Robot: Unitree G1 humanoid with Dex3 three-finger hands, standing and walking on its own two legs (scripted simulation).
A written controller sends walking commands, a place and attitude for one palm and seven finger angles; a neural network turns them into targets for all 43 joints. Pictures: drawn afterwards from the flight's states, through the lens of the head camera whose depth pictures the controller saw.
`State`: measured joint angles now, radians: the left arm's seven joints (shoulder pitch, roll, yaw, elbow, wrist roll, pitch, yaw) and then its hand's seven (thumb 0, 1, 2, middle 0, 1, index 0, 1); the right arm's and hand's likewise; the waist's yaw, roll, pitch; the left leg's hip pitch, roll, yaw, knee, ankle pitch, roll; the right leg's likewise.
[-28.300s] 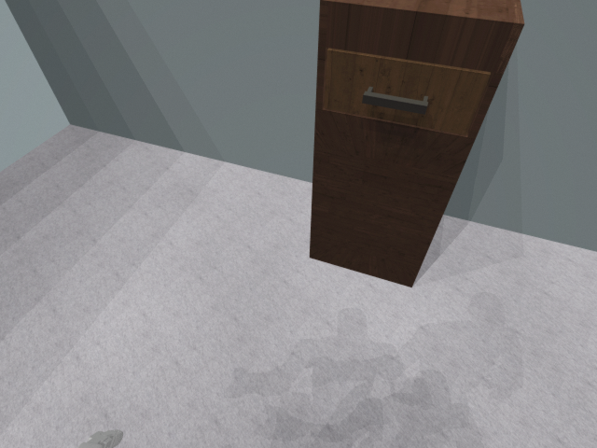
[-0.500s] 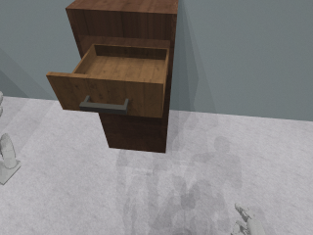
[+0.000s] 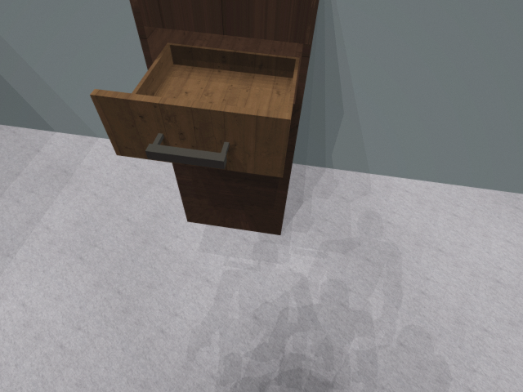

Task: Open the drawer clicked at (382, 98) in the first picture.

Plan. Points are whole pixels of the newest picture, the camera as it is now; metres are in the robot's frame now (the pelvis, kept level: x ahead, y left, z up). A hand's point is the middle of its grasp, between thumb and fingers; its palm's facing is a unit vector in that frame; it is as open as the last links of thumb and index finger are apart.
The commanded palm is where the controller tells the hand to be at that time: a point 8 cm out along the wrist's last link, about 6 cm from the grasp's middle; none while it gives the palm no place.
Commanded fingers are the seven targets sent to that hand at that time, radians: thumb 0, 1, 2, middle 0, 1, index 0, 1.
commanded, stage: let the arm hang, fingers relaxed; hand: left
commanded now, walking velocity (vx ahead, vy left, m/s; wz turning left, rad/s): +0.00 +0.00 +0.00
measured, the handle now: (189, 149) +0.54 +0.19 +0.02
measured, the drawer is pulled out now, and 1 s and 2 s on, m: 0.29 0.29 0.29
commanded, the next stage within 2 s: look to check the result in 0.68 s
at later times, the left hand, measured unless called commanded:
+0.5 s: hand out of the picture +0.00 +0.17 -0.17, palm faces -0.01 -0.98 -0.19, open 7.3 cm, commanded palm none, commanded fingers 0.00 0.90 0.90 -0.20 -0.30 -0.20 -0.30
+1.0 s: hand out of the picture +0.00 +0.16 -0.17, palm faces +0.01 -0.98 -0.20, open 7.4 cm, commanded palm none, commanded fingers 0.00 0.90 0.90 -0.20 -0.30 -0.20 -0.30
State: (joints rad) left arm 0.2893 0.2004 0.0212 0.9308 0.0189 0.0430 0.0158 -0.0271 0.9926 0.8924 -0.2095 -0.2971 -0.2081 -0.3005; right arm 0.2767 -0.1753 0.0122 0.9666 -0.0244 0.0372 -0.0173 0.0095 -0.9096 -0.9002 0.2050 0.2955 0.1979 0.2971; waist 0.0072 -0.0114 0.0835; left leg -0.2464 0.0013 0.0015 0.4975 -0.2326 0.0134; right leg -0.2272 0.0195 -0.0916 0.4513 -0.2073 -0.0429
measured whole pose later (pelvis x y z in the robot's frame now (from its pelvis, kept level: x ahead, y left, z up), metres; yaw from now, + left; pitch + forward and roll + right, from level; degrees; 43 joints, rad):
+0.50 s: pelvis -0.01 +0.00 +0.00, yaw -2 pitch -2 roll +0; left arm 0.28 0.12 0.00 1.12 0.02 0.01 0.03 0.01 0.91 0.89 -0.20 -0.30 -0.20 -0.30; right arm 0.34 -0.12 0.00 1.10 -0.02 0.02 -0.03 0.00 -0.91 -0.90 0.20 0.30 0.20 0.30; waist -0.01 0.03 0.04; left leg -0.19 0.00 0.04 0.43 -0.20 0.01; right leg -0.21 0.02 -0.05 0.42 -0.18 -0.04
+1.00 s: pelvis +0.01 +0.00 +0.00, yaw -2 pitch -2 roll +0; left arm 0.28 0.11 0.02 1.14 0.01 0.01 0.04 0.00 0.91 0.89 -0.20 -0.30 -0.20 -0.30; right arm 0.32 -0.11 0.00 1.10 -0.02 0.01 -0.04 0.00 -0.91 -0.90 0.20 0.30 0.20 0.30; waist -0.01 0.03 0.06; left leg -0.18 0.00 0.03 0.41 -0.21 0.01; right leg -0.19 0.02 -0.06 0.41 -0.20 -0.05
